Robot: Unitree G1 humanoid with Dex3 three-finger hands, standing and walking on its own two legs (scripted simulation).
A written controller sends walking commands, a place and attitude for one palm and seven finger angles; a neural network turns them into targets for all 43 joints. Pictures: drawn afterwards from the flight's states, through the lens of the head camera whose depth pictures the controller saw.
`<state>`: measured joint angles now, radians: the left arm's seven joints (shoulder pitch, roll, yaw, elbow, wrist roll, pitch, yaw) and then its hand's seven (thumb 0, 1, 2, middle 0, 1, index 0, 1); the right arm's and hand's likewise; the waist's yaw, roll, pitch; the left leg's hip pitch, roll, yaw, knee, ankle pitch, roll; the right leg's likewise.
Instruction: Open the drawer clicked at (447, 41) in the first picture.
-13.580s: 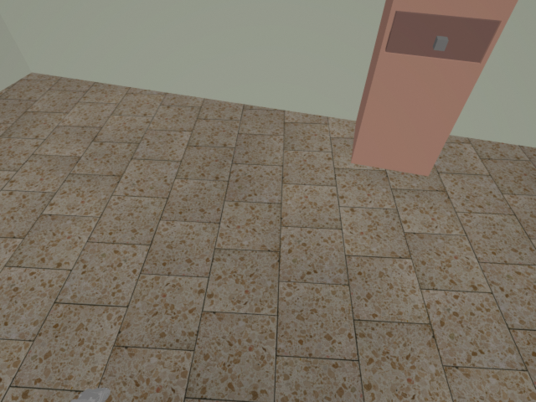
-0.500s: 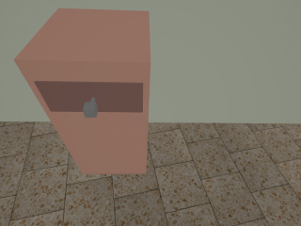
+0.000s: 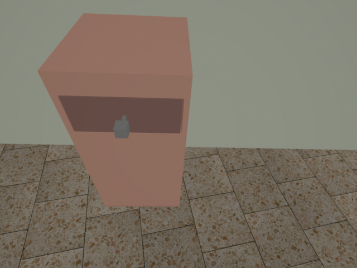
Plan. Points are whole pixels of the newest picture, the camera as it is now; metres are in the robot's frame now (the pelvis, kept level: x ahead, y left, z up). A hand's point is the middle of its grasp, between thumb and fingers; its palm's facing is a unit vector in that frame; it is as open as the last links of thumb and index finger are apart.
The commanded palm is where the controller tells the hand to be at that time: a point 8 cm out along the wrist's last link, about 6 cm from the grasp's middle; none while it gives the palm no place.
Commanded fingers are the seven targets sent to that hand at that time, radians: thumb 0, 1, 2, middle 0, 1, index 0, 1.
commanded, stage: come to a stop and stand still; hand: left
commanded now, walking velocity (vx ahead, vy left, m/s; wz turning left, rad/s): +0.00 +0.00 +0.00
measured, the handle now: (122, 124) +0.54 +0.22 -0.04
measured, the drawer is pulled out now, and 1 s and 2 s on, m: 0.00 0.00 0.00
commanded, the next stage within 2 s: look again from close up in 0.18 s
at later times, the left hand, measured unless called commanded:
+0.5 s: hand out of the picture -0.02 +0.14 -0.18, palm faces +0.04 -0.99 -0.13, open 7.4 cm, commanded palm none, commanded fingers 0.00 0.90 0.90 -0.20 -0.30 -0.20 -0.30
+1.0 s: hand out of the picture +0.09 +0.19 -0.11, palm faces -0.03 -0.87 -0.48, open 7.3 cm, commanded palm +0.12 +0.19 -0.05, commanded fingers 0.00 0.71 0.82 -0.21 -0.42 -0.21 -0.42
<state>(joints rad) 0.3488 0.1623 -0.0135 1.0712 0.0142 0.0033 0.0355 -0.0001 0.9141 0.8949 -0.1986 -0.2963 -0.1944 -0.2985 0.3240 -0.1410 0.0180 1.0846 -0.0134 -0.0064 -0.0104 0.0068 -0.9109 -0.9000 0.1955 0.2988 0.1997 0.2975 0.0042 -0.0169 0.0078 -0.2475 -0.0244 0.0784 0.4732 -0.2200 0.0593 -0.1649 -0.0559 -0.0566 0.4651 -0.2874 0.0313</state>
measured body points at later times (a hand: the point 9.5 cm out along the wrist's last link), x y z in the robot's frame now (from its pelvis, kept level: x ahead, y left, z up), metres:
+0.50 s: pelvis +0.01 -0.01 +0.00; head +0.01 +0.00 +0.45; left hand -0.02 +0.19 -0.17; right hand +0.00 -0.23 -0.15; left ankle +0.02 +0.08 -0.74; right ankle -0.03 -0.14 -0.74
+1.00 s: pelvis +0.00 -0.02 -0.01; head +0.01 -0.03 +0.44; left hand +0.09 +0.23 -0.08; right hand +0.04 -0.26 -0.15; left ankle +0.02 +0.08 -0.74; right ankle -0.03 -0.14 -0.74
